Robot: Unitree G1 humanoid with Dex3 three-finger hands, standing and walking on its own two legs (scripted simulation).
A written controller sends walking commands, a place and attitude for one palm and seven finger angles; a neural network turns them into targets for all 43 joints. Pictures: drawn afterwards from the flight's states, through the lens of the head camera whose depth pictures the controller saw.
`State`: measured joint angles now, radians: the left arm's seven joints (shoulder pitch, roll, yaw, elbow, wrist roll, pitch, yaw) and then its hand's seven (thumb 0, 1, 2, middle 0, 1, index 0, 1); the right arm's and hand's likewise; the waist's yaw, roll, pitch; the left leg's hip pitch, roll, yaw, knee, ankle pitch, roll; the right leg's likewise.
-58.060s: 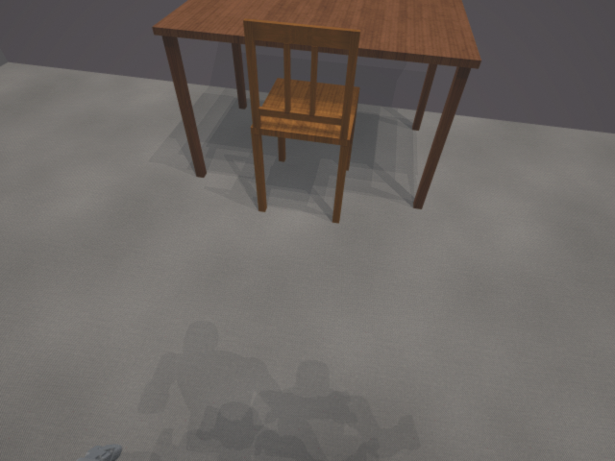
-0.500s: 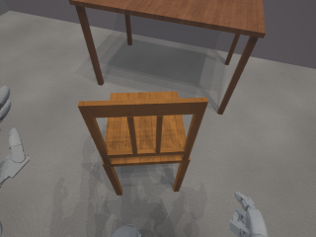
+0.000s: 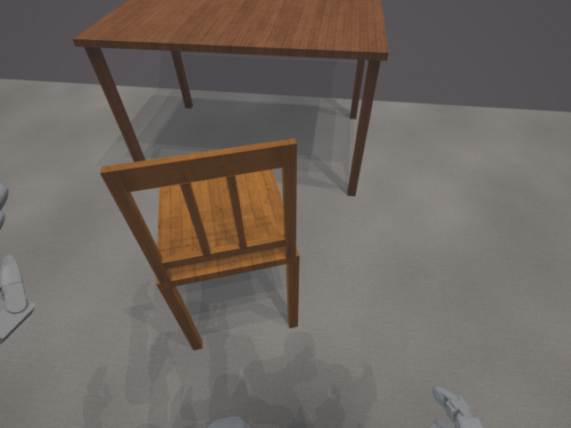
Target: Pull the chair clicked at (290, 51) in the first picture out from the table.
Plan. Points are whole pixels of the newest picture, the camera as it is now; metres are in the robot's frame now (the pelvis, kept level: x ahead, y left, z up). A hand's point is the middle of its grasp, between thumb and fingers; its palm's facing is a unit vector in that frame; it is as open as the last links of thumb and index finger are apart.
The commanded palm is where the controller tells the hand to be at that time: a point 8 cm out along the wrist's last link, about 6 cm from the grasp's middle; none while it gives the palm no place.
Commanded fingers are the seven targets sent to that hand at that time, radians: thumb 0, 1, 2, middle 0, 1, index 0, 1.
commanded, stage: stop stepping back and stand still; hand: left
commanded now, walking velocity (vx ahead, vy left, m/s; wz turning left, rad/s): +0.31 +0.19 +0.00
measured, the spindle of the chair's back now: (196, 220) +0.55 +0.24 -0.10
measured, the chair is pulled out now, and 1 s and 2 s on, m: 0.63 0.63 0.63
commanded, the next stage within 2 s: let the arm hang, fingers relaxed in 0.46 s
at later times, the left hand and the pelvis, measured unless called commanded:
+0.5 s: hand out of the picture +0.14 +0.27 +0.18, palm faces +0.49 -0.72 -0.50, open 7.4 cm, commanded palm +0.09 +0.30 +0.18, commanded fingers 0.00 0.90 0.90 -0.20 -0.30 -0.20 -0.30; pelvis -0.04 -0.01 +0.00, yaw +2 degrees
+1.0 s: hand out of the picture +0.00 +0.18 -0.16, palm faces +0.09 -0.98 -0.18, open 7.0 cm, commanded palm none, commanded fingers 0.00 0.90 0.90 -0.20 -0.30 -0.20 -0.30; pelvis -0.04 +0.00 +0.01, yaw +4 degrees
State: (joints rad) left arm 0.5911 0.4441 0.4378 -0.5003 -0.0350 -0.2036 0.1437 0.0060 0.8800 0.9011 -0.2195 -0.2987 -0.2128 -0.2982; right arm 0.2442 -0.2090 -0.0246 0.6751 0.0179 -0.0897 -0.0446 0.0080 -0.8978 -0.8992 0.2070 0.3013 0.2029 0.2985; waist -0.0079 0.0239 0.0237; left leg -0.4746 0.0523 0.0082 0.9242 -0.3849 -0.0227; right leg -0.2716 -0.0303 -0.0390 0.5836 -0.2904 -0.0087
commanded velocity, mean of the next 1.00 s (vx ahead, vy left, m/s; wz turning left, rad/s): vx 0.06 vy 0.02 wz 0.00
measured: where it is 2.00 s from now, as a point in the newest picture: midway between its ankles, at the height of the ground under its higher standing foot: outside the picture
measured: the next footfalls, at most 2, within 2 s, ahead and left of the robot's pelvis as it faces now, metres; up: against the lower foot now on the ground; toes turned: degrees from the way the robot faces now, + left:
left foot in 0.16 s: +0.01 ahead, +0.11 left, +0.00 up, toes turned +5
